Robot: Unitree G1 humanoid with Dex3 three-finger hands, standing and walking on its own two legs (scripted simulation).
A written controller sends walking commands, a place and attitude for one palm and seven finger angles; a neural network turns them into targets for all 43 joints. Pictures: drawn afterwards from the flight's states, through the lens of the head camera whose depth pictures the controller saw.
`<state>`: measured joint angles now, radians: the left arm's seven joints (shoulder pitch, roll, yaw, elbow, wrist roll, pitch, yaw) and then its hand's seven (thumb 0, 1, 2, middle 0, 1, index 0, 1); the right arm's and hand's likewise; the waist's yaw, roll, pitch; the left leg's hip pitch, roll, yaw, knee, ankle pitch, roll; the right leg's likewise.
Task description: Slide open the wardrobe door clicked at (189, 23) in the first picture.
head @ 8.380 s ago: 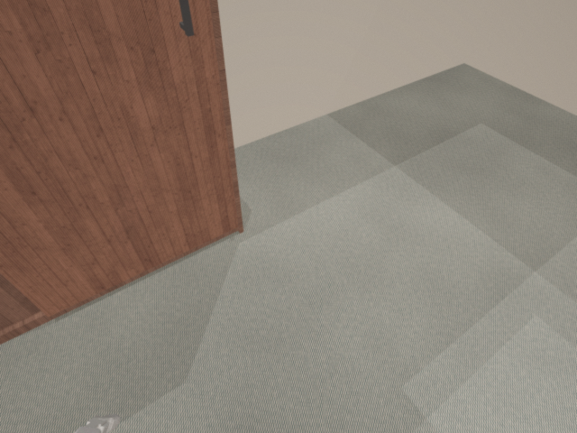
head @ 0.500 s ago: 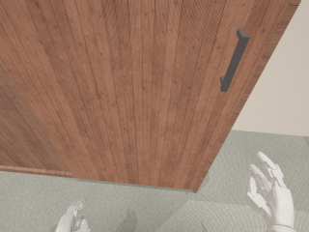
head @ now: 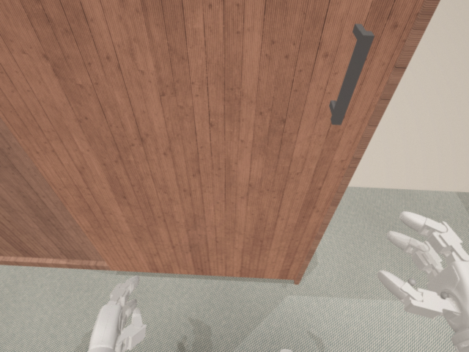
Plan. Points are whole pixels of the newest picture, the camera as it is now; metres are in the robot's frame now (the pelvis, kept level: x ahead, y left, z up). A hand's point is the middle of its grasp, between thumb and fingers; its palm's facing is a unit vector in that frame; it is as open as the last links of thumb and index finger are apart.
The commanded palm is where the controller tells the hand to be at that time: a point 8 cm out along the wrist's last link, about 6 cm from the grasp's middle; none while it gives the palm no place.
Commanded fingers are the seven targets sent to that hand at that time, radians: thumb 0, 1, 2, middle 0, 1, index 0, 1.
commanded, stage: raise the hand with hooked fingers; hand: right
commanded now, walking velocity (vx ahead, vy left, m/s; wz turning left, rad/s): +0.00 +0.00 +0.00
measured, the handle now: (347, 77) +0.50 -0.16 +0.24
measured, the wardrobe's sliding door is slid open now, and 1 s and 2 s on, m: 0.00 0.00 0.00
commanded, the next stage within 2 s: move the hooked fingers beside the handle in 1.38 s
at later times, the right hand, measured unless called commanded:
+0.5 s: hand out of the picture +0.25 -0.28 +0.18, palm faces +0.07 +0.99 -0.09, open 13.3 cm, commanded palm +0.22 -0.32 +0.19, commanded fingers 0.00 0.50 -0.30 0.30 1.20 0.30 1.20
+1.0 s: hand out of the picture +0.28 -0.30 +0.26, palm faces +0.09 +0.99 -0.11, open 14.0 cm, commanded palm +0.24 -0.33 +0.26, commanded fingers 0.00 0.50 -0.30 0.30 1.20 0.30 1.20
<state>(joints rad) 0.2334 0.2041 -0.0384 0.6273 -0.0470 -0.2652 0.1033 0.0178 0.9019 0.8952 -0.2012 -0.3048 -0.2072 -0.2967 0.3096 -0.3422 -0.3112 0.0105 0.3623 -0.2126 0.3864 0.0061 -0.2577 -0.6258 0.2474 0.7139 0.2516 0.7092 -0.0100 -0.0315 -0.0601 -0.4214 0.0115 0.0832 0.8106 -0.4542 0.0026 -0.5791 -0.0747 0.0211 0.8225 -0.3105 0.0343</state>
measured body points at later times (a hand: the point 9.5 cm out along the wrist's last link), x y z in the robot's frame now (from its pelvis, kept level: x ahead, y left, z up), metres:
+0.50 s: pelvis +0.01 -0.02 +0.03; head -0.01 -0.01 +0.47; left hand +0.21 +0.21 -0.03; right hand +0.24 -0.33 +0.19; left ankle -0.02 +0.12 -0.70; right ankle +0.07 -0.14 -0.70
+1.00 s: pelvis +0.01 -0.01 +0.03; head -0.02 +0.02 +0.48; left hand +0.21 +0.22 -0.03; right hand +0.27 -0.35 +0.27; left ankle -0.02 +0.12 -0.70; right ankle +0.07 -0.14 -0.70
